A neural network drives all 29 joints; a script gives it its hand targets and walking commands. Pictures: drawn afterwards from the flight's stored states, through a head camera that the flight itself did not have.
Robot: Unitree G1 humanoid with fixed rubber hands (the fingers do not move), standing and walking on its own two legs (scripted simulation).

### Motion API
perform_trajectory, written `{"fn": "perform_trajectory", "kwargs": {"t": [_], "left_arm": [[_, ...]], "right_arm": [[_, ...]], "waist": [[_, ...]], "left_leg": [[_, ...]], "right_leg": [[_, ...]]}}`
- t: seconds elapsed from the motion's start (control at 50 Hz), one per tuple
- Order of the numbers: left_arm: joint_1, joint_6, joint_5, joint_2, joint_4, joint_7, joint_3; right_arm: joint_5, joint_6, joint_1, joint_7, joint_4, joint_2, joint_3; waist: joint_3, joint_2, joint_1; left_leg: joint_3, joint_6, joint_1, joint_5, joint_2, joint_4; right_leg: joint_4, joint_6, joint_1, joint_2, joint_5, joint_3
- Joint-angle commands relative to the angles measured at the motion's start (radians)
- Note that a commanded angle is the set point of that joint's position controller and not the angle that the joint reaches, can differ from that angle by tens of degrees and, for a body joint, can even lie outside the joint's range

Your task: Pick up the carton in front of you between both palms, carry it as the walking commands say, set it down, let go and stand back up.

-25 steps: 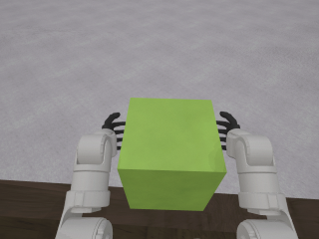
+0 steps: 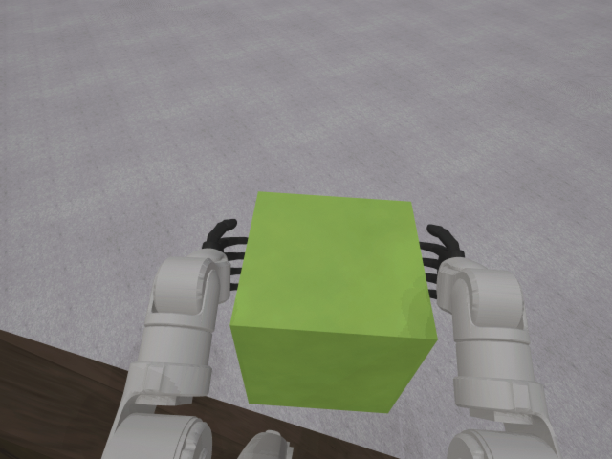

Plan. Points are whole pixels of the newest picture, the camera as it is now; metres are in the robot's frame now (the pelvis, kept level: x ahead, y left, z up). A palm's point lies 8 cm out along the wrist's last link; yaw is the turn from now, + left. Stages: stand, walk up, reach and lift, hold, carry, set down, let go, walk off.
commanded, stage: carry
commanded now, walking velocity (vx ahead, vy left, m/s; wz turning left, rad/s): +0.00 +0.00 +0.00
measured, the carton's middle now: (326, 307) +0.34 +0.04 +0.00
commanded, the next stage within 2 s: none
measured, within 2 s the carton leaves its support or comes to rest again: neither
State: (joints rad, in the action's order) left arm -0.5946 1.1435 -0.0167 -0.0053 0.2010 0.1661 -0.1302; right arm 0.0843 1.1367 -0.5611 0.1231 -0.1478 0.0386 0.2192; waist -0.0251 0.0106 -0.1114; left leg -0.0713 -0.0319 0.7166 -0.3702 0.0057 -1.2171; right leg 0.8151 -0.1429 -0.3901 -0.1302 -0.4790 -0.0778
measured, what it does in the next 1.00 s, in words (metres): goes down: left foot 0.13 m lower, then right foot 0.13 m lower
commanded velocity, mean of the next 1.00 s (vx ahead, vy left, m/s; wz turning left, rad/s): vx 0.27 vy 0.00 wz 0.00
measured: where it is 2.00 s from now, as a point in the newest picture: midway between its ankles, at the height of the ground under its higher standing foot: (334, 235)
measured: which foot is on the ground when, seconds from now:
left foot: up 0.00-0.20, down 0.22-0.68, up 0.70-1.00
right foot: down 0.00-0.24, up 0.26-0.64, down 0.66-1.00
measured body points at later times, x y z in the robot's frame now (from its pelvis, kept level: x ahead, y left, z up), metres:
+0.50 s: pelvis +0.36 +0.05 -0.14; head +0.41 +0.05 +0.31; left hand +0.74 +0.16 -0.08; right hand +0.71 -0.14 -0.07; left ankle +0.30 +0.09 -0.83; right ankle +0.47 -0.11 -0.80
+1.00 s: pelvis +0.72 +0.02 -0.23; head +0.78 +0.02 +0.22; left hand +1.06 +0.20 -0.17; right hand +1.08 -0.10 -0.18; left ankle +0.83 +0.17 -0.88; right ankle +0.66 -0.03 -0.95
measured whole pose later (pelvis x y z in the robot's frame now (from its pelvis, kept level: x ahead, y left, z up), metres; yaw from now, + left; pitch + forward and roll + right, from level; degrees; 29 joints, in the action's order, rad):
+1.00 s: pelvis +0.72 +0.02 -0.23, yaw +0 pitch +6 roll +0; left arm -0.54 1.08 -0.02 0.04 0.07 0.18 -0.17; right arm 0.08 1.09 -0.50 0.15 -0.02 0.06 0.20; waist 0.03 0.00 -0.09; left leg 0.00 -0.04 0.84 -0.27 0.06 -1.07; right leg 0.58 -0.11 -0.31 -0.08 -0.39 -0.07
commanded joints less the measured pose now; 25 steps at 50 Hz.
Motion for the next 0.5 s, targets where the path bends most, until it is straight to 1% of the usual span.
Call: {"fn": "perform_trajectory", "kwargs": {"t": [0.0,0.02,0.04,0.06,0.08,0.1,0.12,0.14,0.16,0.18,0.2,0.22,0.24,0.26,0.28,0.3,0.32,0.34,0.36,0.38,0.4,0.42,0.44,0.46,0.48], "left_arm": [[-0.832,-0.063,0.528,1.227,-0.199,-0.316,0.653],[-0.820,-0.070,0.524,1.236,-0.197,-0.317,0.653],[-0.795,-0.076,0.525,1.235,-0.193,-0.316,0.649],[-0.770,-0.082,0.523,1.231,-0.200,-0.315,0.647],[-0.736,-0.086,0.514,1.225,-0.203,-0.313,0.642],[-0.710,-0.090,0.508,1.216,-0.210,-0.309,0.640],[-0.688,-0.089,0.501,1.195,-0.215,-0.307,0.635],[-0.661,-0.088,0.497,1.178,-0.216,-0.305,0.631],[-0.641,-0.084,0.485,1.156,-0.211,-0.303,0.631],[-0.624,-0.081,0.473,1.138,-0.196,-0.302,0.635],[-0.628,-0.074,0.467,1.122,-0.182,-0.303,0.634],[-0.633,-0.073,0.439,1.120,-0.166,-0.298,0.625],[-0.614,-0.053,0.401,1.073,-0.133,-0.290,0.580],[-0.585,-0.034,0.370,1.028,-0.108,-0.279,0.550],[-0.588,-0.032,0.352,1.012,-0.116,-0.271,0.526],[-0.599,-0.035,0.326,1.002,-0.136,-0.262,0.503],[-0.618,-0.036,0.304,1.010,-0.142,-0.259,0.490],[-0.632,-0.043,0.297,1.016,-0.151,-0.256,0.486],[-0.644,-0.053,0.290,1.027,-0.164,-0.252,0.487],[-0.645,-0.063,0.288,1.044,-0.175,-0.248,0.493],[-0.647,-0.070,0.286,1.057,-0.195,-0.244,0.509],[-0.659,-0.076,0.293,1.067,-0.217,-0.241,0.526],[-0.673,-0.080,0.297,1.077,-0.245,-0.237,0.542],[-0.674,-0.083,0.300,1.080,-0.258,-0.232,0.555],[-0.663,-0.085,0.296,1.072,-0.272,-0.228,0.564]], "right_arm": [[-0.377,-0.057,-0.697,-0.210,0.115,1.050,-0.602],[-0.372,-0.064,-0.715,-0.207,0.135,1.061,-0.620],[-0.371,-0.066,-0.699,-0.203,0.135,1.068,-0.627],[-0.368,-0.071,-0.690,-0.199,0.149,1.065,-0.639],[-0.371,-0.072,-0.680,-0.194,0.163,1.064,-0.645],[-0.371,-0.071,-0.668,-0.189,0.181,1.055,-0.656],[-0.372,-0.070,-0.664,-0.183,0.201,1.044,-0.673],[-0.376,-0.066,-0.666,-0.179,0.217,1.031,-0.683],[-0.371,-0.060,-0.653,-0.176,0.219,1.011,-0.681],[-0.369,-0.055,-0.620,-0.176,0.214,0.984,-0.681],[-0.369,-0.050,-0.585,-0.178,0.199,0.953,-0.682],[-0.371,-0.039,-0.593,-0.188,0.179,0.933,-0.676],[-0.385,-0.027,-0.597,-0.193,0.135,0.915,-0.675],[-0.416,-0.023,-0.605,-0.201,0.118,0.943,-0.690],[-0.463,-0.022,-0.659,-0.212,0.135,0.976,-0.710],[-0.506,-0.022,-0.713,-0.225,0.146,1.020,-0.731],[-0.541,-0.028,-0.769,-0.236,0.147,1.075,-0.748],[-0.574,-0.035,-0.806,-0.246,0.150,1.115,-0.762],[-0.596,-0.042,-0.837,-0.253,0.160,1.144,-0.768],[-0.603,-0.049,-0.851,-0.256,0.164,1.165,-0.773],[-0.610,-0.057,-0.843,-0.258,0.164,1.174,-0.770],[-0.610,-0.064,-0.829,-0.258,0.168,1.186,-0.769],[-0.610,-0.068,-0.808,-0.259,0.174,1.187,-0.765],[-0.605,-0.071,-0.786,-0.259,0.171,1.188,-0.759],[-0.595,-0.074,-0.763,-0.259,0.167,1.184,-0.757]], "waist": [[-0.399,0.054,0.038],[-0.382,-0.003,0.000],[-0.376,0.015,-0.026],[-0.360,-0.008,-0.033],[-0.350,0.005,-0.035],[-0.345,0.045,-0.035],[-0.354,0.083,-0.035],[-0.349,0.135,-0.018],[-0.427,0.156,0.050],[-0.469,0.116,0.153],[-0.486,-0.055,0.283],[-0.406,-0.144,0.278],[-0.473,-0.187,0.169],[-0.522,-0.140,0.211],[-0.476,-0.098,0.204],[-0.478,-0.027,0.182],[-0.413,-0.018,0.173],[-0.382,0.020,0.173],[-0.361,0.017,0.176],[-0.365,-0.016,0.174],[-0.424,-0.064,0.168],[-0.427,-0.035,0.196],[-0.434,-0.053,0.223],[-0.421,-0.047,0.243],[-0.409,-0.067,0.254]], "left_leg": [[0.049,-0.015,0.100,0.213,0.024,0.035],[0.043,-0.013,0.212,0.400,0.023,0.187],[0.086,-0.008,0.228,0.459,-0.003,0.271],[0.112,-0.001,0.140,0.569,-0.017,0.440],[0.155,0.004,0.004,0.609,-0.047,0.563],[0.190,0.007,-0.137,0.682,-0.067,0.656],[0.226,0.005,-0.279,0.739,-0.092,0.693],[0.208,-0.011,-0.353,0.807,-0.079,0.745],[0.237,-0.029,-0.527,0.913,-0.088,0.627],[0.209,-0.048,-0.667,0.837,-0.070,0.683],[0.199,-0.073,-0.842,0.728,-0.038,0.766],[0.060,-0.106,-0.921,0.867,0.094,0.713],[-0.252,-0.219,-1.155,1.153,0.286,0.491],[-0.439,-0.295,-1.134,0.779,0.328,0.555],[-0.495,-0.325,-1.010,0.475,0.293,0.597],[-0.529,-0.329,-0.919,0.373,0.300,0.620],[-0.532,-0.327,-0.788,0.491,0.297,0.602],[-0.499,-0.310,-0.686,0.511,0.280,0.620],[-0.464,-0.295,-0.620,0.485,0.258,0.632],[-0.434,-0.278,-0.595,0.568,0.258,0.641],[-0.381,-0.242,-0.647,0.675,0.243,0.583],[-0.284,-0.198,-0.673,0.626,0.169,0.539],[-0.246,-0.175,-0.740,0.555,0.117,0.486],[-0.195,-0.157,-0.733,0.529,0.071,0.460],[-0.170,-0.148,-0.715,0.495,0.043,0.442]], "right_leg": [[-0.163,-0.077,0.340,0.334,0.788,0.479],[-0.067,-0.054,0.429,0.222,0.619,0.403],[-0.038,-0.044,0.471,0.185,0.615,0.374],[-0.009,-0.041,0.411,0.151,0.556,0.318],[-0.013,-0.035,0.343,0.126,0.519,0.278],[0.030,-0.021,0.276,0.105,0.505,0.214],[0.064,-0.009,0.208,0.087,0.461,0.167],[0.114,-0.002,0.193,0.075,0.412,0.154],[0.234,0.027,0.141,0.116,0.558,0.126],[0.419,0.064,0.094,0.141,0.732,0.097],[0.685,0.117,-0.012,0.124,0.682,0.047],[0.935,0.130,-0.184,0.026,-0.098,-0.008],[0.952,0.137,-0.460,0.045,-0.182,0.132],[0.892,0.122,-0.524,0.081,-0.133,0.160],[0.780,0.101,-0.577,0.118,-0.084,0.187],[0.729,0.102,-0.557,0.135,-0.021,0.195],[0.607,0.107,-0.522,0.161,0.003,0.194],[0.472,0.118,-0.459,0.161,0.030,0.193],[0.359,0.119,-0.413,0.158,0.033,0.177],[0.336,0.119,-0.371,0.156,0.071,0.147],[0.424,0.113,-0.379,0.166,0.239,0.133],[0.307,0.102,-0.425,0.163,0.367,0.122],[0.217,0.103,-0.483,0.162,0.470,0.117],[0.123,0.105,-0.467,0.137,0.566,0.075],[0.011,0.108,-0.420,0.121,0.635,0.052]]}}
